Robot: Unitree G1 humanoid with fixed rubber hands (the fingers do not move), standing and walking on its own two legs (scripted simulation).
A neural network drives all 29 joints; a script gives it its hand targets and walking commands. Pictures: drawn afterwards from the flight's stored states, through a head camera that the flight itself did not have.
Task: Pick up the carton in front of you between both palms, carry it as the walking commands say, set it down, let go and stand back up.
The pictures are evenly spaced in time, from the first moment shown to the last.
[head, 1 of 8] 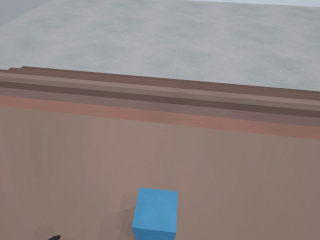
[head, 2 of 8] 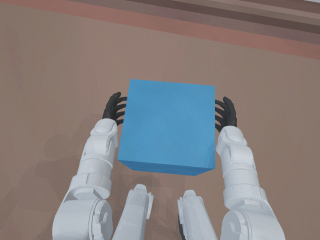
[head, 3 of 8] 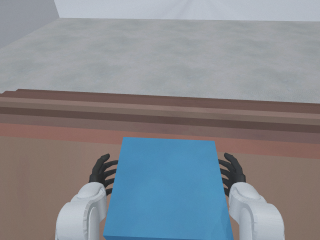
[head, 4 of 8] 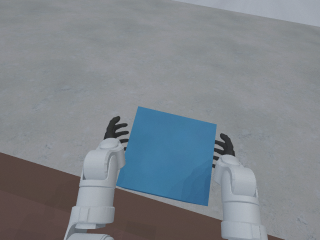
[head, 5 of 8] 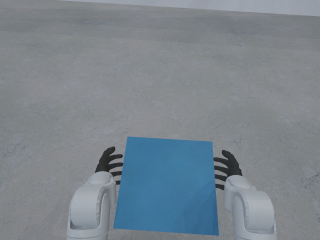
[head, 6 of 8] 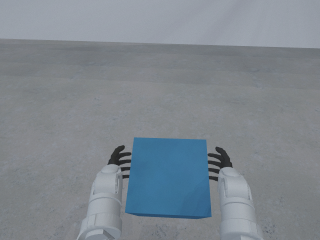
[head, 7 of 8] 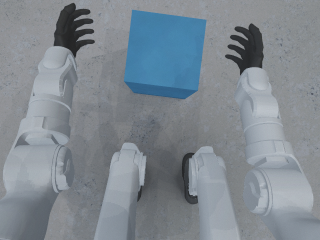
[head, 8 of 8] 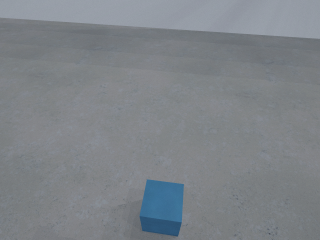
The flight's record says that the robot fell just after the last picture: no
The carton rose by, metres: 0.68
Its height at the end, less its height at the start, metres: -1.27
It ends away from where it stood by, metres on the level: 7.12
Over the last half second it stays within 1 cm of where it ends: yes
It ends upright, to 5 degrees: yes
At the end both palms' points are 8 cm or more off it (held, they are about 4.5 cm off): yes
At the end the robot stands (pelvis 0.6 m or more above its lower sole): yes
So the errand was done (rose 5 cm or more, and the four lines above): yes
